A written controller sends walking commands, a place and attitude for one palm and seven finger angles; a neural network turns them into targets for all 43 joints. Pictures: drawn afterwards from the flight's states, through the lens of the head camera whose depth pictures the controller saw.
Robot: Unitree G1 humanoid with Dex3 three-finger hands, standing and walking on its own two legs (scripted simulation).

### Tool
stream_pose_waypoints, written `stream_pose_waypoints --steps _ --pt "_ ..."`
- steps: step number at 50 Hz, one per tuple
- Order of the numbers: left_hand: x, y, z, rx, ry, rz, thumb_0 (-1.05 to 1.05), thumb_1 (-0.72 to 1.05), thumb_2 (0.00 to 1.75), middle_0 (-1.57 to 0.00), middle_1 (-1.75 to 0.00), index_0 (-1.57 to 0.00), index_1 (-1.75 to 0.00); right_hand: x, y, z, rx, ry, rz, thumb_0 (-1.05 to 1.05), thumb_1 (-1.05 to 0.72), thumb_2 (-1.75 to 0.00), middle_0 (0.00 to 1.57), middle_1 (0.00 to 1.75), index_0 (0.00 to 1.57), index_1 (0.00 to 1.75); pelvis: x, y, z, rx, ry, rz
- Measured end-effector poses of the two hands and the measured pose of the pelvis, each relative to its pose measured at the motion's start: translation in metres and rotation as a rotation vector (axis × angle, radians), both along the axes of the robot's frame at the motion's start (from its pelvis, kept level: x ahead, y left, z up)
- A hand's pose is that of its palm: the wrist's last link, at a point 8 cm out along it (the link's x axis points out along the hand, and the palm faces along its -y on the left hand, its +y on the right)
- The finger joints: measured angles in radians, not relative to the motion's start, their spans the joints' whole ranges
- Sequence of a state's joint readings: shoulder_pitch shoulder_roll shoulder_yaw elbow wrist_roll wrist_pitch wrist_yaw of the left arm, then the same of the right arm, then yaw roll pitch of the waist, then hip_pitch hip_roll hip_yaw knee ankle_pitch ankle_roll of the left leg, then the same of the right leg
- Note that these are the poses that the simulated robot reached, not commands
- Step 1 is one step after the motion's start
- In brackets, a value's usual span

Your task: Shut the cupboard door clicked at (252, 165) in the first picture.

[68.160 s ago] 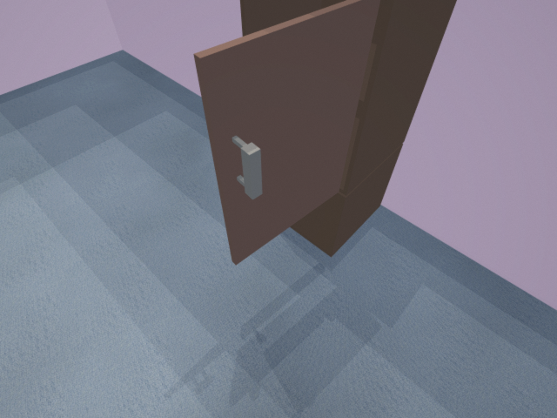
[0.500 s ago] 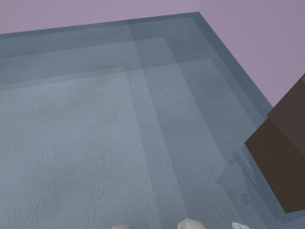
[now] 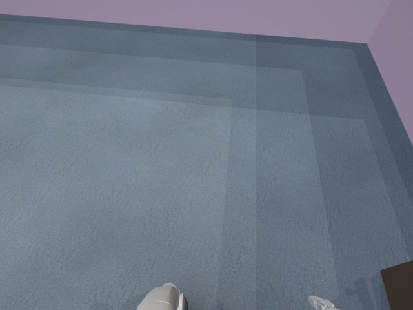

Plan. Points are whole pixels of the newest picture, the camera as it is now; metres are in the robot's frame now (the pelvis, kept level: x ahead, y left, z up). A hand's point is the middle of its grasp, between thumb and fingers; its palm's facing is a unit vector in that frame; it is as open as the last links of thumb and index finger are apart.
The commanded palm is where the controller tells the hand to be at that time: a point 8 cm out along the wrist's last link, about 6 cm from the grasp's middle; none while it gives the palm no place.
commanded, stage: turn to face it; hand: left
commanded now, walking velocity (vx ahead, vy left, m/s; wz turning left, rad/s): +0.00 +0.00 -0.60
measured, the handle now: out of the picture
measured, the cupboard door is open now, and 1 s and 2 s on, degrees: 8 8 8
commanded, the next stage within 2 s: none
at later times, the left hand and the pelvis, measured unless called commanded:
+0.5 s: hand (129, 309) +0.13 +0.18 -0.17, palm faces -0.09 -0.97 -0.21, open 7.4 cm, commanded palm none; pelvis +0.08 +0.00 +0.00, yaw -11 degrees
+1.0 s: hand (177, 218) +0.33 +0.10 -0.14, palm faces -0.49 -0.82 -0.30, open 7.4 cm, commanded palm none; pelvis +0.09 -0.02 -0.01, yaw -30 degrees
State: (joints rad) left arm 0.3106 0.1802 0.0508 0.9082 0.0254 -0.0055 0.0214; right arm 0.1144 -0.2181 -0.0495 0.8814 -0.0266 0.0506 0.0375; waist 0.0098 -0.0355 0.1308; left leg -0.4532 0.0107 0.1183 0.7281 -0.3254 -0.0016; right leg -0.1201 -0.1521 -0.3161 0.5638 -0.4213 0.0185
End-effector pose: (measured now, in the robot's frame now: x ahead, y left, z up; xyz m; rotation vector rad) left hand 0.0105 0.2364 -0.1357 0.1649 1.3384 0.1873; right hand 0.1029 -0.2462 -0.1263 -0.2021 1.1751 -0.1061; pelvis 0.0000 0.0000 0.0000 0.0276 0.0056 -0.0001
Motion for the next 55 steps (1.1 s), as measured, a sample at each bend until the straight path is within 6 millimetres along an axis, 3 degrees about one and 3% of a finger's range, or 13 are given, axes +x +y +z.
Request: stream_pose_waypoints --steps 3,6,12,16,22,27,30,35,40,45,49,55 --pt "-0.004 0.015 -0.018 -0.002 0.045 0.038 0.0 0.91 0.9 -0.2 -0.3 -0.2 -0.3 0.039 0.01 -0.005 -0.028 -0.077 0.052 0.0 -0.91 -0.89 0.2 0.3 0.2 0.3 0.015 0.009 -0.016 -0.023 0.0 0.012" --pt "0.005 0.024 -0.02 0.019 0.067 0.048 0.01 0.91 0.9 -0.2 -0.3 -0.2 -0.3 0.057 0.018 -0.001 -0.041 -0.103 0.069 0.0 -0.91 -0.89 0.2 0.3 0.2 0.3 0.023 0.01 -0.015 -0.012 -0.01 0.0" --pt "0.043 0.017 -0.003 0.013 0.028 0.014 0.01 0.91 0.9 -0.19 -0.3 -0.19 -0.3 0.062 0.027 0.002 -0.007 -0.079 0.035 0.0 -0.91 -0.89 0.2 0.3 0.2 0.3 0.042 0.007 -0.001 -0.026 -0.012 -0.035" --pt "0.065 0.004 -0.003 0.009 0.012 -0.036 0.0 0.91 0.9 -0.19 -0.3 -0.19 -0.3 0.056 0.019 -0.01 0.037 -0.053 -0.042 0.0 -0.91 -0.89 0.2 0.3 0.2 0.3 0.056 -0.004 -0.005 -0.01 -0.011 -0.092" --pt "0.097 -0.013 -0.002 -0.011 0.028 -0.101 0.0 0.9 0.9 -0.2 -0.3 -0.2 -0.3 0.033 -0.002 -0.014 0.014 0.015 -0.172 0.0 -0.91 -0.89 0.2 0.3 0.2 0.3 0.07 -0.004 -0.003 -0.022 0.019 -0.156" --pt "0.133 -0.005 -0.009 -0.027 0.018 -0.157 0.0 0.9 0.9 -0.2 -0.3 -0.2 -0.3 0.013 -0.01 0.001 -0.062 0.027 -0.254 0.0 -0.91 -0.89 0.2 0.3 0.2 0.3 0.081 0.005 -0.001 -0.029 0.031 -0.22" --pt "0.163 0.003 -0.015 -0.03 0.008 -0.213 0.0 0.9 0.9 -0.2 -0.3 -0.2 -0.3 -0.003 -0.01 0.008 -0.103 0.022 -0.298 0.0 -0.91 -0.89 0.2 0.3 0.2 0.3 0.086 0.011 -0.003 -0.033 0.022 -0.268" --pt "0.225 0.0 -0.001 -0.022 -0.063 -0.328 0.01 0.9 0.9 -0.2 -0.3 -0.19 -0.3 -0.04 -0.005 0.018 -0.118 0.075 -0.369 0.0 -0.91 -0.89 0.2 0.3 0.2 0.3 0.09 0.011 0.007 -0.059 0.012 -0.329" --pt "0.286 -0.025 0.015 -0.016 -0.166 -0.456 0.01 0.91 0.9 -0.19 -0.3 -0.19 -0.3 -0.081 0.0 0.014 -0.091 0.138 -0.461 0.0 -0.91 -0.89 0.2 0.3 0.2 0.3 0.092 0.006 0.009 -0.07 0.01 -0.399" --pt "0.328 -0.068 0.024 -0.003 -0.262 -0.583 0.0 0.91 0.9 -0.19 -0.3 -0.19 -0.3 -0.117 -0.003 -0.007 -0.039 0.177 -0.558 0.0 -0.91 -0.89 0.2 0.3 0.2 0.3 0.093 -0.01 -0.003 -0.055 0.008 -0.466" --pt "0.334 -0.092 0.026 0.006 -0.297 -0.645 0.0 0.91 0.9 -0.19 -0.3 -0.19 -0.3 -0.127 -0.011 -0.019 -0.022 0.189 -0.623 0.0 -0.91 -0.89 0.2 0.3 0.2 0.3 0.091 -0.016 -0.008 -0.053 0.006 -0.511" --pt "0.317 -0.103 0.021 -0.015 -0.204 -0.693 0.0 0.9 0.9 -0.2 -0.3 -0.2 -0.3 -0.104 -0.017 -0.006 -0.029 0.09 -0.663 0.0 -0.91 -0.89 0.2 0.3 0.2 0.3 0.096 -0.013 0.001 -0.031 0.01 -0.577"
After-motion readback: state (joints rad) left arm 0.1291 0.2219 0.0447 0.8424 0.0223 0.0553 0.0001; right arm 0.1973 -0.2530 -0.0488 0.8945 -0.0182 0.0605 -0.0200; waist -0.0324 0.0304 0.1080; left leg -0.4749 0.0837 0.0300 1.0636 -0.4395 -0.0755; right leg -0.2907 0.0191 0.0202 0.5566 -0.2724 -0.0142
